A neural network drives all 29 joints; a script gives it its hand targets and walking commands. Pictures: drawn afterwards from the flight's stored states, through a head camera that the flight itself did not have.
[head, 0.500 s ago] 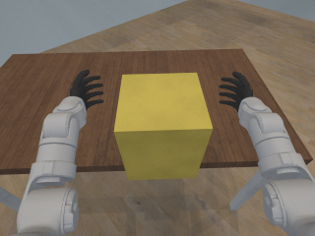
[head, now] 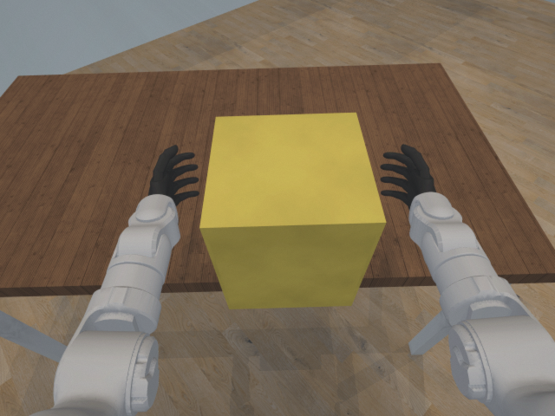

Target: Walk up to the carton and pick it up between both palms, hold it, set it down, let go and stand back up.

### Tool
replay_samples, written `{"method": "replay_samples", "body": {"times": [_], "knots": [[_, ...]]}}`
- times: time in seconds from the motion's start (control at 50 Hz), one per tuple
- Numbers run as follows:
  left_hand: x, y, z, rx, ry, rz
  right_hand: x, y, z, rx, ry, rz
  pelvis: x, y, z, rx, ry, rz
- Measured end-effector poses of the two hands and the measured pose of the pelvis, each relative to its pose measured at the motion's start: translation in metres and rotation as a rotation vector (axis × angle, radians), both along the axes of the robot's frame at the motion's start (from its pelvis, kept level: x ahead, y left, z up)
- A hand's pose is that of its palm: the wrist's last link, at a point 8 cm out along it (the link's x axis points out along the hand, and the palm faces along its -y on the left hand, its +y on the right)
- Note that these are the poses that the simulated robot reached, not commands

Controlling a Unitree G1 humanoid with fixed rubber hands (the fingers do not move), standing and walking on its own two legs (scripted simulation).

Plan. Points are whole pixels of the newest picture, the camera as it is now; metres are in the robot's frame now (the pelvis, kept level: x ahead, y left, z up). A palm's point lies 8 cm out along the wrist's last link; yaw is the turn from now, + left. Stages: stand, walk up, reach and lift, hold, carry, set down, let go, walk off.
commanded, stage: reach and lift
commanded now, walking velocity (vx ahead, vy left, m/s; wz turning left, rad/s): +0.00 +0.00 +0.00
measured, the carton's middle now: (288, 217) +0.41 -0.01 +0.03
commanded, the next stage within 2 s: none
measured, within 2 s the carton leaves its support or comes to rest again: leaves its support in 1.40 s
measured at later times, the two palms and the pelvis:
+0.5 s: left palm (183, 205) +0.42 +0.16 +0.07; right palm (418, 208) +0.40 -0.20 +0.06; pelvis +0.00 +0.00 +0.00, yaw -1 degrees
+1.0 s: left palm (200, 202) +0.42 +0.13 +0.07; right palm (395, 214) +0.40 -0.17 +0.05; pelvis +0.01 +0.01 +0.00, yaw +0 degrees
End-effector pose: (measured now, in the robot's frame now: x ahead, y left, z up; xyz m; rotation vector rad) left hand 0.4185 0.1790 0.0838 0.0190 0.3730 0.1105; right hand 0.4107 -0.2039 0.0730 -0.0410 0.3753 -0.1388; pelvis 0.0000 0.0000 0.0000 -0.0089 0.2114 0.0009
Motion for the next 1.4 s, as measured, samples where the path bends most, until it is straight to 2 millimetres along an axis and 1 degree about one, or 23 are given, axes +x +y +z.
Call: {"method": "replay_samples", "body": {"times": [0.14, 0.24, 0.3, 0.44, 0.5, 0.56, 0.64, 0.74, 0.8, 0.9, 1.0, 1.18, 1.26, 1.4], "knots": [[0.001, -0.008, -0.018, -0.005, -0.049, -0.04, -0.009, 0.001, -0.024, 0.016, -0.028, 0.019, 0.01, 0.0, 0.0, -0.003, 0.029, 0.001], [0.0, -0.016, -0.024, -0.005, -0.051, -0.057, -0.014, 0.002, -0.033, 0.025, -0.04, 0.015, 0.012, 0.003, 0.0, -0.003, 0.035, -0.005], [0.001, -0.019, -0.023, -0.008, -0.059, -0.054, -0.015, 0.0, -0.032, 0.018, -0.051, 0.007, 0.012, 0.004, -0.001, -0.002, 0.043, -0.009], [0.002, -0.024, -0.017, -0.014, -0.077, -0.055, -0.014, 0.0, -0.015, -0.006, -0.084, 0.005, 0.008, 0.004, -0.001, -0.001, 0.033, -0.021], [-0.001, -0.024, -0.018, -0.011, -0.067, -0.058, -0.015, 0.003, -0.012, -0.007, -0.071, 0.003, 0.004, 0.005, -0.001, -0.001, 0.012, -0.022], [-0.005, -0.024, -0.02, -0.006, -0.064, -0.058, -0.017, 0.007, -0.015, 0.0, -0.055, 0.0, 0.0, 0.005, -0.001, -0.002, 0.004, -0.022], [-0.006, -0.027, -0.021, -0.007, -0.072, -0.051, -0.02, 0.015, -0.023, 0.006, -0.032, 0.005, -0.004, 0.005, -0.001, -0.003, 0.023, -0.017], [-0.002, -0.037, -0.019, -0.001, -0.087, -0.047, -0.019, 0.028, -0.03, 0.008, -0.024, 0.02, -0.006, 0.006, -0.002, -0.005, 0.057, -0.008], [0.002, -0.044, -0.018, 0.001, -0.09, -0.045, -0.016, 0.035, -0.03, 0.002, -0.033, 0.018, -0.005, 0.006, -0.002, -0.005, 0.07, -0.005], [0.004, -0.05, -0.015, 0.013, -0.099, -0.039, -0.013, 0.034, -0.028, -0.037, -0.041, -0.018, 0.0, 0.007, -0.001, -0.004, 0.07, -0.002], [0.003, -0.05, -0.017, -0.002, -0.104, -0.033, -0.014, 0.033, -0.028, -0.039, -0.047, -0.024, 0.006, 0.008, 0.001, -0.002, 0.044, -0.002], [-0.012, -0.049, -0.017, -0.013, -0.124, -0.006, -0.02, 0.033, -0.028, 0.002, -0.065, 0.0, 0.02, 0.004, 0.003, 0.006, 0.048, 0.021], [-0.015, -0.05, -0.015, -0.015, -0.124, -0.004, -0.022, 0.031, -0.028, -0.001, -0.063, 0.006, 0.02, -0.001, 0.003, 0.008, 0.028, 0.03], [-0.008, -0.056, -0.011, -0.015, -0.133, -0.021, -0.02, 0.026, -0.027, -0.021, -0.069, 0.0, 0.019, -0.01, 0.003, 0.009, 0.04, 0.034]]}}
